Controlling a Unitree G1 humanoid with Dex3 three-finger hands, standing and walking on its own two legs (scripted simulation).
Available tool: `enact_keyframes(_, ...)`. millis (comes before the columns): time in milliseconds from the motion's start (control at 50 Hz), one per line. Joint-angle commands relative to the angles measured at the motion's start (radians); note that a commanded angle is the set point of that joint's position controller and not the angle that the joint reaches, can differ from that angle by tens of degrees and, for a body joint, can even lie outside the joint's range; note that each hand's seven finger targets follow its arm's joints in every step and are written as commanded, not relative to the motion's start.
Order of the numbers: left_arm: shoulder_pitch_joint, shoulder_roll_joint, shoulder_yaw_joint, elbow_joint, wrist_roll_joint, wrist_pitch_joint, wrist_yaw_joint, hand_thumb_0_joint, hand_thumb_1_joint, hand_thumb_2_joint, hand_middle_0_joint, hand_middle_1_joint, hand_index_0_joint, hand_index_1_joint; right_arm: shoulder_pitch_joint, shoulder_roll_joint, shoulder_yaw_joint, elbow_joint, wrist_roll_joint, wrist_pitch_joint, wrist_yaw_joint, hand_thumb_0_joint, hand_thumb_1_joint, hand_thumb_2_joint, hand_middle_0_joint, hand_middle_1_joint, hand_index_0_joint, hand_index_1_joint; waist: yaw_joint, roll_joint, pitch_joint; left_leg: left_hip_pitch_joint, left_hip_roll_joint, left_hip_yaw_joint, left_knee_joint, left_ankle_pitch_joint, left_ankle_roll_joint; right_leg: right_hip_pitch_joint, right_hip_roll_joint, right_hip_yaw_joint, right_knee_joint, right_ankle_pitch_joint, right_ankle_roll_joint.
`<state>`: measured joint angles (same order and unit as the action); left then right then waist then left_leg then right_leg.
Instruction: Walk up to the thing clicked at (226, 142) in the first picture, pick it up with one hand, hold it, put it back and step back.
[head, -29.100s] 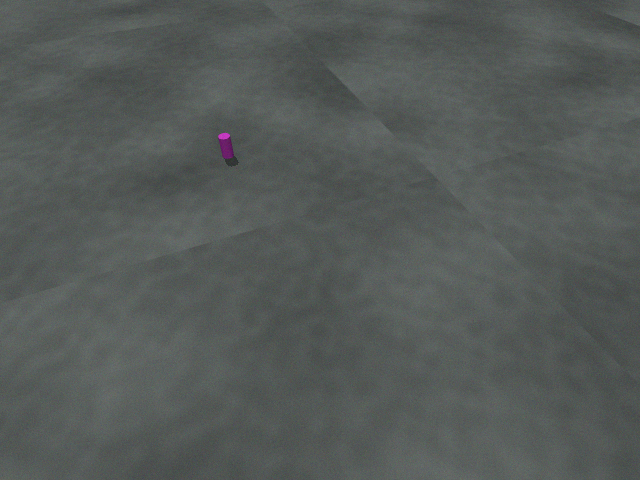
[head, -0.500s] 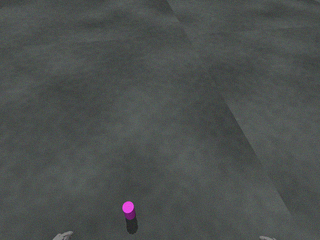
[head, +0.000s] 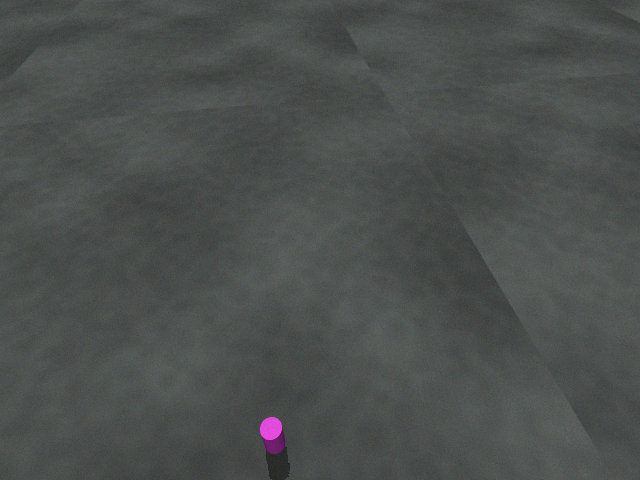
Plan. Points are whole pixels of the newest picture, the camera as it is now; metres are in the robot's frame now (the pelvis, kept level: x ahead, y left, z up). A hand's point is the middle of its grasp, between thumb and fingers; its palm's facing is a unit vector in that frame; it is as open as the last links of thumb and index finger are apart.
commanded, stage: stand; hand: left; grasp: from the side
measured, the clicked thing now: (273, 435) +0.43 +0.17 -0.72
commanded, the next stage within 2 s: step back in 1.40 s
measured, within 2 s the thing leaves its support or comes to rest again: neither
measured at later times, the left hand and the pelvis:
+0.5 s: hand out of the picture +0.05 +0.23 -0.16, palm faces -0.02 -0.94 -0.34, open 7.4 cm; pelvis +0.00 -0.01 +0.00, yaw +0 degrees
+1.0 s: hand out of the picture +0.08 +0.23 -0.15, palm faces -0.02 -0.94 -0.34, open 7.3 cm; pelvis +0.01 -0.02 +0.01, yaw -1 degrees
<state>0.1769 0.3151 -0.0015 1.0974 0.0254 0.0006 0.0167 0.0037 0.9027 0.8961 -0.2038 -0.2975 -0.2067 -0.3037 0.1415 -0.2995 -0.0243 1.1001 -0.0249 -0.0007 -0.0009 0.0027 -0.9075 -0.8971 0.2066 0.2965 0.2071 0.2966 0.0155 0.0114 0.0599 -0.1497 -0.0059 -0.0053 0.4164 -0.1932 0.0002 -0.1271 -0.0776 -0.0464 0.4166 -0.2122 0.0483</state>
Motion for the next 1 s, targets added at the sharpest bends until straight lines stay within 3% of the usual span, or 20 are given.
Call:
enact_keyframes(0, -0.041, 0.206, 0.04, -0.031, 0.002, -0.03, 0.015, 0.0, 0.9, 0.9, -0.2, -0.3, -0.2, -0.301, -0.031, -0.203, -0.037, -0.042, 0.002, -0.017, -0.016, 0.0, -0.9, -0.9, 0.2, 0.3, 0.2, 0.3, -0.005, -0.018, -0.009, -0.028, 0.1, -0.107, -0.129, 0.008, 0.017, -0.013, -0.052, 0.071, -0.114, -0.015, -0.049)
enact_keyframes(100, -0.043, 0.208, 0.039, -0.009, 0.005, -0.026, 0.011, 0.0, 0.9, 0.9, -0.2, -0.3, -0.2, -0.301, -0.041, -0.206, -0.038, -0.029, 0.002, -0.011, -0.012, 0.0, -0.9, -0.9, 0.2, 0.3, 0.2, 0.3, -0.003, -0.024, 0.02, -0.053, 0.096, -0.108, -0.147, -0.079, 0.014, -0.044, -0.046, 0.074, -0.142, -0.119, -0.047)
enact_keyframes(160, -0.061, 0.216, 0.042, -0.013, 0.002, -0.029, 0.01, 0.0, 0.9, 0.9, -0.2, -0.3, -0.2, -0.301, -0.032, -0.205, -0.036, -0.024, 0.003, -0.013, -0.009, 0.0, -0.9, -0.9, 0.2, 0.3, 0.2, 0.3, -0.012, -0.007, -0.026, -0.022, 0.099, -0.098, -0.13, -0.037, 0.017, -0.03, -0.055, 0.087, -0.143, -0.085, -0.052)
enact_keyframes(200, -0.067, 0.224, 0.045, -0.008, 0.002, -0.026, 0.009, 0.0, 0.9, 0.9, -0.2, -0.3, -0.2, -0.301, -0.033, -0.21, -0.034, -0.021, 0.001, -0.011, -0.01, 0.0, -0.9, -0.9, 0.2, 0.3, 0.2, 0.3, -0.011, 0.006, -0.01, -0.062, 0.101, -0.107, -0.153, -0.098, 0.016, -0.022, -0.051, 0.083, -0.137, -0.105, -0.051)
enact_keyframes(300, -0.059, 0.216, 0.044, 0.004, 0.0, -0.031, 0.009, 0.0, 0.9, 0.9, -0.2, -0.3, -0.2, -0.301, -0.046, -0.215, -0.031, -0.02, 0.004, -0.018, -0.011, 0.0, -0.9, -0.9, 0.2, 0.3, 0.2, 0.3, -0.004, -0.012, -0.047, -0.01, 0.11, -0.101, -0.131, 0.027, 0.019, -0.005, -0.062, 0.089, -0.131, -0.01, -0.056)
enact_keyframes(360, -0.067, 0.217, 0.044, 0.006, -0.004, -0.029, 0.007, 0.0, 0.9, 0.9, -0.2, -0.3, -0.2, -0.301, -0.036, -0.218, -0.028, -0.012, 0.005, -0.019, -0.013, 0.0, -0.9, -0.9, 0.2, 0.3, 0.2, 0.3, -0.007, -0.016, -0.034, -0.015, 0.108, -0.096, -0.139, 0.028, 0.016, -0.009, -0.059, 0.089, -0.135, -0.019, -0.057)
enact_keyframes(500, -0.072, 0.217, 0.044, 0.009, -0.007, -0.032, 0.006, 0.0, 0.9, 0.9, -0.2, -0.3, -0.2, -0.301, -0.043, -0.227, -0.023, -0.006, 0.007, -0.022, -0.015, 0.0, -0.9, -0.9, 0.2, 0.3, 0.2, 0.3, -0.006, -0.014, -0.068, 0.019, 0.119, -0.088, -0.133, 0.114, 0.017, 0.026, -0.065, 0.091, -0.132, 0.089, -0.055)
enact_keyframes(560, -0.087, 0.218, 0.045, 0.011, -0.01, -0.03, 0.005, 0.0, 0.9, 0.9, -0.2, -0.3, -0.2, -0.301, -0.045, -0.221, -0.019, -0.002, 0.008, -0.019, -0.014, 0.0, -0.9, -0.9, 0.2, 0.3, 0.2, 0.3, -0.01, -0.023, -0.043, 0.01, 0.121, -0.087, -0.142, 0.101, 0.013, 0.01, -0.06, 0.088, -0.138, 0.055, -0.053)
enact_keyframes(660, -0.087, 0.222, 0.047, 0.008, -0.008, -0.031, 0.004, 0.0, 0.9, 0.9, -0.2, -0.3, -0.2, -0.301, -0.05, -0.236, -0.021, 0.0, 0.008, -0.02, -0.015, 0.0, -0.9, -0.9, 0.2, 0.3, 0.2, 0.3, -0.009, -0.009, -0.069, 0.035, 0.126, -0.082, -0.138, 0.132, 0.011, 0.029, -0.064, 0.089, -0.138, 0.116, -0.052)
enact_keyframes(740, -0.093, 0.219, 0.047, 0.01, -0.008, -0.029, 0.002, 0.0, 0.9, 0.9, -0.2, -0.3, -0.2, -0.301, -0.055, -0.227, -0.019, 0.001, 0.009, -0.018, -0.013, 0.0, -0.9, -0.9, 0.2, 0.3, 0.2, 0.3, -0.01, -0.026, -0.034, 0.011, 0.123, -0.083, -0.152, 0.078, 0.008, 0.006, -0.055, 0.084, -0.154, 0.036, -0.051)
enact_keyframes(980, -0.102, 0.223, 0.048, -0.002, -0.011, -0.032, 0.0, 0.0, 0.9, 0.9, -0.2, -0.3, -0.2, -0.3, -0.066, -0.232, -0.02, -0.002, 0.008, -0.025, -0.013, 0.0, -0.9, -0.9, 0.2, 0.3, 0.2, 0.3, -0.011, -0.019, -0.086, 0.046, 0.134, -0.077, -0.144, 0.18, 0.005, 0.045, -0.063, 0.081, -0.134, 0.155, -0.054)
